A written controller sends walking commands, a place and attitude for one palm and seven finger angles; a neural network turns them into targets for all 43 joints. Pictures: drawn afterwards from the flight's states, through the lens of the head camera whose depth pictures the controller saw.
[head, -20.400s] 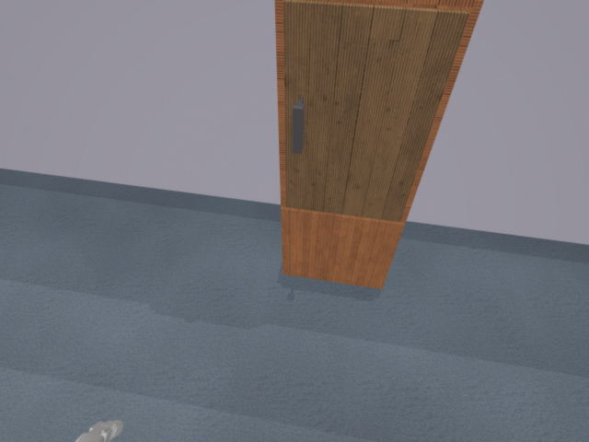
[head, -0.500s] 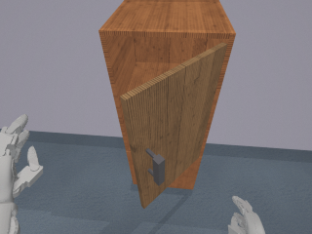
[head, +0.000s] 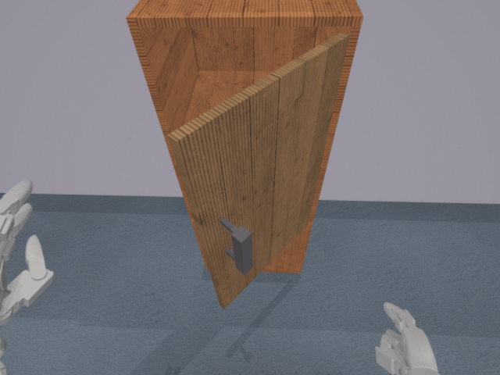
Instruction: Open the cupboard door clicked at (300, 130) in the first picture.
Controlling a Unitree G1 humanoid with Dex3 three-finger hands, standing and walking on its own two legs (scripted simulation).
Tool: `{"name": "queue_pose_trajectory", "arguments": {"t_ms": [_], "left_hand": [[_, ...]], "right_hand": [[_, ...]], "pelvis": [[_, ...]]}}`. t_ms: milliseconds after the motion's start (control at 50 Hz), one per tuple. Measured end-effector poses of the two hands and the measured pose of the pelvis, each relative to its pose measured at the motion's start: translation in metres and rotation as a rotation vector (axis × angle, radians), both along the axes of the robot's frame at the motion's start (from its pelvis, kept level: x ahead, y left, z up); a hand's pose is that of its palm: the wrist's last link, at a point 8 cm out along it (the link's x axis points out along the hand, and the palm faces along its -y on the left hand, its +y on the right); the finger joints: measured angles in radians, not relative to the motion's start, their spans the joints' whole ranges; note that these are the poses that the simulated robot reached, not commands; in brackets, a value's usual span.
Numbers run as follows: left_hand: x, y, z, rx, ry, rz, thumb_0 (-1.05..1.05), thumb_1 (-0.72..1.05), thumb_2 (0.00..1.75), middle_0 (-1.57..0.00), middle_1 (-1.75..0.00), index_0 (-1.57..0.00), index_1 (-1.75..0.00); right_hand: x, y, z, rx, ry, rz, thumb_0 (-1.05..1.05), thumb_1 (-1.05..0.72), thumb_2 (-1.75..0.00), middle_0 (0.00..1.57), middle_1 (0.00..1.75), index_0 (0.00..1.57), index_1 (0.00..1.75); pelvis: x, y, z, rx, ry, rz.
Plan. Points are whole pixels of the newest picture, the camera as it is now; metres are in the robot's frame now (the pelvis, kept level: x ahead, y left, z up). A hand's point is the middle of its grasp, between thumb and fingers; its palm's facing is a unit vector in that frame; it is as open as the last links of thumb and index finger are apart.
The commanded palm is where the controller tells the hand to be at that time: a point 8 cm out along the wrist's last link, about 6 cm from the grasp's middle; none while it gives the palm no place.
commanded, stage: step back with the hand held close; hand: left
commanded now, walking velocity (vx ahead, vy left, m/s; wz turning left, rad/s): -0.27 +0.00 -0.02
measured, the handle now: (235, 245) +0.34 +0.06 -0.03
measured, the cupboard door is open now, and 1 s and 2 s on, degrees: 49 49 49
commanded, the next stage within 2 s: stop stepping back and stand still in 1.32 s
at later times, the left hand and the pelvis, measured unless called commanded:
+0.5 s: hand out of the picture +0.12 +0.28 +0.15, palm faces +0.45 -0.74 -0.49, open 7.4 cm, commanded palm +0.06 +0.32 +0.17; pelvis -0.07 +0.01 -0.02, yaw +2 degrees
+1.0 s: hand out of the picture +0.09 +0.26 +0.14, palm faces +0.39 -0.77 -0.50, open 7.4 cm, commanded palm +0.01 +0.30 +0.17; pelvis -0.13 +0.00 -0.02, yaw -1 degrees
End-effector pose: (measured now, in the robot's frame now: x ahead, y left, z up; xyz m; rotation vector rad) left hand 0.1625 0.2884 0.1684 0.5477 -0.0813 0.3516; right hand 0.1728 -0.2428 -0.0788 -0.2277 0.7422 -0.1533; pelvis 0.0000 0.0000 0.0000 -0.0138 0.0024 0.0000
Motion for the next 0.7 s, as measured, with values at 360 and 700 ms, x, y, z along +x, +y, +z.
{"name": "queue_pose_trajectory", "arguments": {"t_ms": [360,700], "left_hand": [[-0.058,0.026,0.000,0.053,-0.110,0.006,0.01,0.89,0.89,-0.21,-0.30,-0.21,-0.30],[-0.100,0.037,0.004,0.075,-0.223,0.018,0.01,0.89,0.89,-0.21,-0.30,-0.21,-0.30]], "right_hand": [[-0.058,0.019,0.005,-0.030,-0.021,-0.004,0.01,-0.90,-0.90,0.20,0.30,0.20,0.30],[-0.092,0.029,-0.007,-0.066,0.015,0.053,0.01,-0.90,-0.90,0.20,0.30,0.20,0.30]], "pelvis": [[-0.054,0.014,-0.011,-0.002,-0.010,0.005],[-0.088,0.021,-0.021,-0.026,-0.005,0.051]]}}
